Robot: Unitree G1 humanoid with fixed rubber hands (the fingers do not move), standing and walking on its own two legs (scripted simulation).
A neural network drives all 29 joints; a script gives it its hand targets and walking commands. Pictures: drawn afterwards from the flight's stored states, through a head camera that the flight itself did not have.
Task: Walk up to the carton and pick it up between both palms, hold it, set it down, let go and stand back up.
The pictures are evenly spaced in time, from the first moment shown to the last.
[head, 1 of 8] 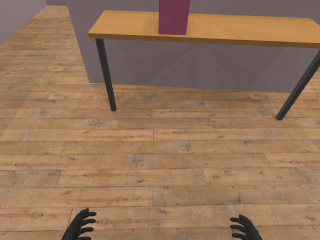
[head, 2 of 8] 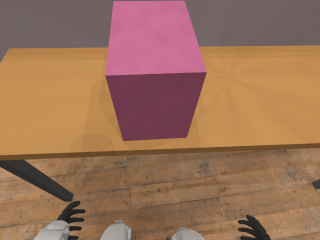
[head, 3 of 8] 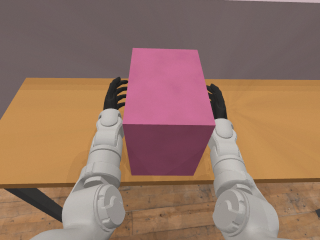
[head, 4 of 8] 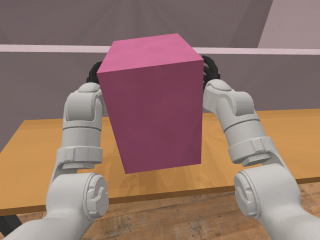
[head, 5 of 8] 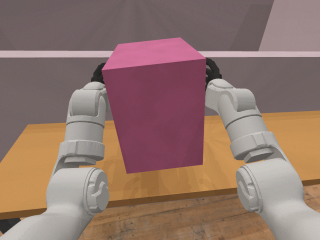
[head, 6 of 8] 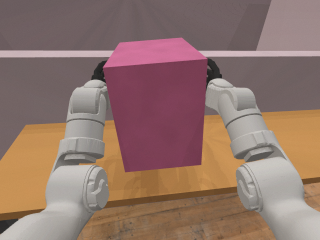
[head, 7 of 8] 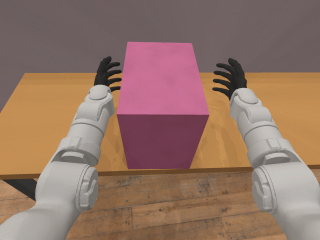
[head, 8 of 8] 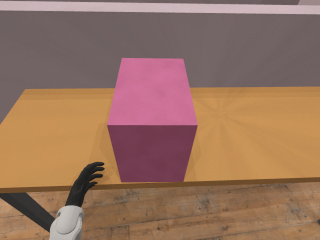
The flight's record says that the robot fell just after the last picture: no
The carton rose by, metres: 0.20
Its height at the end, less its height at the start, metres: +0.00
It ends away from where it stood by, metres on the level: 0.03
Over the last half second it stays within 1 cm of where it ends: yes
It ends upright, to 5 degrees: yes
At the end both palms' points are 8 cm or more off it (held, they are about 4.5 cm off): yes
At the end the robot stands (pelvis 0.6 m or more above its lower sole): yes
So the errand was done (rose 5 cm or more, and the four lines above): yes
